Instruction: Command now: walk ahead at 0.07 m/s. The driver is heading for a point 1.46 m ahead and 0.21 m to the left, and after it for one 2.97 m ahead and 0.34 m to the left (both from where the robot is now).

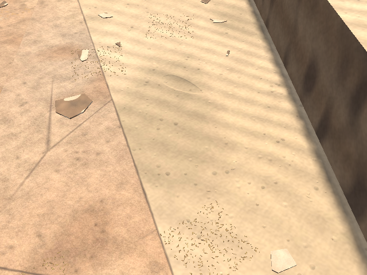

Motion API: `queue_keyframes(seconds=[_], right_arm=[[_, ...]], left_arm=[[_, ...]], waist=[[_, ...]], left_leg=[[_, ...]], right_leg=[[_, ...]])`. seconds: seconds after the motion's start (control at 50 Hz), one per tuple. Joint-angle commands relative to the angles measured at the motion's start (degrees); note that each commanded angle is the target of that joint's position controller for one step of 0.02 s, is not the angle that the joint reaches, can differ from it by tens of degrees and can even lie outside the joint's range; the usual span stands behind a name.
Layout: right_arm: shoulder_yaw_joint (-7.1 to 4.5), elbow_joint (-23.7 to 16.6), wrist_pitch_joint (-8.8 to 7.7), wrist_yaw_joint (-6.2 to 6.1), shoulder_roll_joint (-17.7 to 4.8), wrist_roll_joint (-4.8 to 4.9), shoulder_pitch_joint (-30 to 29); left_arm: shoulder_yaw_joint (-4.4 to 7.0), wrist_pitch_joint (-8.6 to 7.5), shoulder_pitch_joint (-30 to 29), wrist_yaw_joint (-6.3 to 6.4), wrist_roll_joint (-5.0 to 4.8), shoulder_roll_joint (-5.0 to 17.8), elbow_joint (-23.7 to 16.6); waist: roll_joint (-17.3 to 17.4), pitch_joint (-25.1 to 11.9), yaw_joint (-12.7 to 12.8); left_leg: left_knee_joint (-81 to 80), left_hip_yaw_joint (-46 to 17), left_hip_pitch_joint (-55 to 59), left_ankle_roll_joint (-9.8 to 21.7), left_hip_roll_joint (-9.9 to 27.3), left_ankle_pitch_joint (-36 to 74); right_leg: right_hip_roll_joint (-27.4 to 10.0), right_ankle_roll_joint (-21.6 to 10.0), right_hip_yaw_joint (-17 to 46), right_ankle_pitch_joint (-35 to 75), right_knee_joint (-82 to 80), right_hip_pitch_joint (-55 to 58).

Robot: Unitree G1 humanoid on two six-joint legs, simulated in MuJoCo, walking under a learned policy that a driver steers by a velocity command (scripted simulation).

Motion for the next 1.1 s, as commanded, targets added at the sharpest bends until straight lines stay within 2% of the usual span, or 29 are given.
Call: queue_keyframes(seconds=[0.02,0.06,0.1,0.12,0.14,0.18,0.22,0.24,0.26,0.28,0.3,0.32,0.38,0.42,0.48,0.58,0.62,0.66,0.68,0.7,0.72,0.74,0.76,0.78,0.82,0.88,0.94,1.02,1.1], right_arm=[[-1.36,-0.74,-0.23,-0.41,-6.72,0.37,1.87],[-1.95,-0.78,-0.21,-0.68,-8.71,0.96,2.62],[-2.87,0.21,-1.17,-0.56,-11.47,1.53,6.25],[-3.35,0.33,-1.54,-0.54,-12.46,1.62,6.53],[-3.37,-0.21,-1.8,-0.47,-12.24,1.41,5.36],[-3.17,-2.11,-1.83,0.01,-11.46,2.1,0.03],[-2.65,-3.59,-1.61,0.28,-9.35,2.19,-3.22],[-1.52,-4.52,-2.09,0.68,-5.5,1.55,-4.29],[-1.12,-7.1,-3.21,0.63,-3.57,1.7,-4.71],[-1.8,-7.33,-3.94,0.63,-6.43,2.88,-5.56],[-1.98,-6.88,-4.52,1.16,-7.3,3.46,-4.43],[-2.08,-5.91,-4.93,1.55,-7.13,3.02,-3.3],[-2.57,-6.29,-5.47,2.6,-6.87,1.36,-5.86],[-1.95,-7.44,-5.16,3.09,-4.7,1.17,-8.84],[-0.72,-10.67,-4.95,3.33,-2.58,1.37,-16.79],[-1.01,-13.18,-4.78,4.05,-5.44,2.03,-20.29],[-2.06,-12.68,-4.96,4.17,-7.76,1.87,-16.46],[-4.39,-8.25,-4.53,3.5,-11.43,2.07,-1.17],[-5.44,-6.07,-4.11,2.85,-14.94,1.54,9.08],[-5.86,-4.4,-3.88,3.42,-18.12,0.62,12.67],[-4.31,-4.72,-4.14,3.65,-12.52,0.97,9.96],[-3.67,-5.53,-4.53,3.55,-10.15,1.08,4.35],[-3.35,-6.58,-4.94,3.64,-9.21,0.78,-0.37],[-3.12,-6.87,-5.27,3.9,-8.07,0.11,-2.98],[-2.54,-6.22,-5.64,4.19,-5.96,-0.43,-4.13],[-2.74,-4.43,-5.94,3.62,-7.32,0.09,-1.48],[-3.13,-3.28,-5.44,2.31,-9.11,0.15,1.87],[-3.2,-1.9,-4.85,1.49,-10.18,0.81,6.24],[-3.33,0.29,-3.71,1.37,-10.38,1.23,10.99]], left_arm=[[0.97,-0.37,2.11,0.34,-0.36,5.53,-0.27],[1.07,-1.04,1.11,0.3,-0.73,6.04,-0.9],[0.53,-3.09,-0.76,-0.41,-1.13,3.75,-2.11],[0.46,-4.04,-1.63,-0.85,-1.28,3.57,-2.5],[0.62,-4.69,-1.39,-1.29,-1.49,3.98,-2.45],[0.53,-5.6,2.62,-1.96,-1.82,3.19,-1.13],[1.47,-5.73,10.53,-2.08,-1.28,4.37,2.99],[2.31,-5.72,17.11,-1.85,-1.07,7.28,4.46],[3.82,-5.93,22.38,-2.4,-1.27,14.68,4.98],[2.81,-6.76,19.51,-2.7,-0.23,11.73,4.36],[1.84,-7.42,15.37,-2.75,-0.35,8.17,2.68],[1.48,-7.72,12.93,-2.93,-0.56,7.34,1.56],[0.37,-6.72,13.33,-2.85,-0.41,4.76,1.11],[0.32,-5.96,15.27,-2.14,-0.27,5.47,1.36],[0.61,-5.54,15.94,-1.21,-0.12,8.09,0.83],[1.44,-5.63,17.08,-1.02,-1.41,9.56,1.52],[1.97,-5.11,15.45,-1.07,-1.09,10.56,0.95],[1.92,-4.1,14.18,-1.13,-0.19,10.24,0.04],[1.02,-3.98,14.91,-1.19,0.85,8.22,-1.48],[-1.32,-5.25,22.95,-1.88,0.22,-1.36,-1.63],[-0.17,-6.85,19.26,-2.18,-1.34,4.27,-1.28],[0.95,-7.83,12.9,-2.37,-2.92,8.03,-3.47],[1.03,-8.28,9.45,-1.96,-2.84,8.5,-4.26],[1.48,-8.14,7.93,-1.53,-2.05,8.21,-4.49],[1.62,-6.72,9.9,-1.39,-1.47,5.99,-4.21],[1.84,-5.36,6.6,-1.17,-0.9,5.34,-5.96],[1.97,-5.54,-1.17,-1.3,-0.27,5.68,-8.92],[1.18,-6.39,-9.98,-2.28,-0.61,4.25,-11.46],[0.75,-6.8,-16.47,-3.6,-1.21,4.62,-14.24]], waist=[[1.24,-0.63,-0.03],[3.83,3.54,-0.72],[9.62,5.22,-1.79],[10.56,6.23,-1.92],[9.71,6.37,-1.19],[9.24,5.87,2.32],[5.35,3.39,5.49],[-4.71,0.2,7.28],[-17.48,-0.57,7.89],[-11.88,2.74,6.26],[-7.19,5.38,4.14],[-5.81,4.79,3.01],[-5.17,3.38,2.86],[-5.22,3.18,3.6],[-4.76,4.91,5.12],[-5.92,6.28,3.39],[-6.59,2.53,0.16],[-6.72,-7.69,-7.53],[-0.82,-15.48,-10.57],[17.26,-24.55,-5.32],[12.87,-20.21,-6.61],[9.51,-10.54,-5.34],[3.35,-6.63,-3.52],[1.54,-4.26,-1.73],[3.8,-3.93,1.24],[3.44,-0.67,1.76],[2.02,1.3,-0.03],[1.97,1.98,-3.0],[1.92,3.17,-4.85]], left_leg=[[-6.77,-2.0,-1.25,1.79,1.15,-10.26],[-10.11,-7.63,-3.87,5.31,4.28,-27.32],[-17.33,-20.98,-1.51,10.7,13.48,-34.25],[-19.93,-26.3,-3.02,13.12,17.55,-33.19],[-20.63,-27.13,-4.2,13.69,18.52,-30.65],[-18.92,-20.48,-8.59,11.15,15.59,-24.84],[-9.75,-9.96,-15.23,6.89,7.8,-15.06],[6.1,-2.79,-20.65,3.84,2.72,-9.69],[19.96,2.27,-30.85,1.81,-2.37,-13.45],[30.88,-2.37,-35.97,2.44,0.39,-16.67],[35.06,-4.4,-39.05,3.61,3.2,-11.32],[35.55,-3.51,-39.56,4.21,4.82,-6.25],[29.82,-0.68,-36.79,2.85,7.1,3.48],[24.55,1.76,-35.29,0.89,6.51,6.82],[11.28,4.29,-28.02,-0.6,4.35,13.37],[2.14,2.85,-22.1,1.84,3.23,16.47],[1.61,3.5,-16.05,3.82,1.59,14.05],[2.08,5.34,3.82,6.64,-1.1,12.2],[3.22,-6.77,21.48,9.95,9.16,8.0],[-7.13,-36.99,36.48,19.14,22.69,-10.11],[-14.34,-43.4,32.42,17.37,21.61,-15.34],[-14.84,-34.25,23.9,14.95,20.38,-11.12],[-15.9,-26.64,15.03,13.87,18.42,-2.58],[-17.05,-20.7,8.07,13.21,16.3,4.67],[-19.99,-14.35,1.98,13.02,13.41,8.79],[-23.39,-9.93,-1.5,14.22,12.75,10.49],[-24.57,-7.69,0.83,13.84,12.38,12.29],[-24.39,-2.91,2.35,11.57,10.33,14.5],[-21.31,-3.12,10.73,11.38,13.19,16.32]], right_leg=[[0.78,-1.64,-1.46,-5.49,-3.27,-1.97],[1.79,-2.88,-2.98,-18.65,0.43,-8.69],[1.68,-2.71,-6.11,-12.43,9.29,-14.09],[-0.41,-2.89,-5.89,-8.88,13.16,-14.28],[-1.72,-3.53,-5.34,-9.1,14.52,-13.69],[-2.2,-5.36,-6.65,-9.04,4.6,-4.85],[-0.35,-4.87,-6.45,0.1,-4.28,10.57],[-9.02,-6.98,7.01,-5.9,-10.54,17.56],[-20.7,-14.79,29.09,-14.22,-18.89,21.77],[-24.14,-18.21,35.18,-19.12,-20.57,18.27],[-22.28,-16.83,30.1,-18.57,-20.48,17.64],[-19.74,-14.61,24.3,-14.27,-20.6,17.95],[-14.67,-10.87,10.95,6.01,-21.34,17.17],[-13.05,-11.24,5.88,14.52,-21.54,15.5],[-11.35,-11.07,1.46,15.81,-23.32,8.37],[-15.2,-10.25,0.16,19.52,-22.99,11.32],[-16.02,-8.81,-1.18,34.95,-16.96,15.01],[-12.61,-6.41,-4.35,49.68,1.61,11.94],[-9.63,-4.96,-5.59,33.5,19.42,-1.06],[2.24,-1.63,-4.42,-10.43,40.14,-20.5],[0.27,-2.92,2.34,-15.42,47.95,-26.53],[-2.68,-4.01,0.82,-10.91,49.47,-30.67],[-5.83,-4.35,-0.32,-5.18,47.04,-28.08],[-7.84,-4.19,-0.97,-1.73,43.85,-25.32],[-9.91,-4.0,-0.72,0.78,40.07,-19.9],[-10.99,-2.6,-2.04,3.51,33.78,-22.72],[-11.1,-1.01,-2.57,12.86,22.93,-28.5],[-8.14,-0.81,-5.59,23.13,8.41,-25.0],[-6.76,-1.69,-5.6,21.2,2.37,-26.82]])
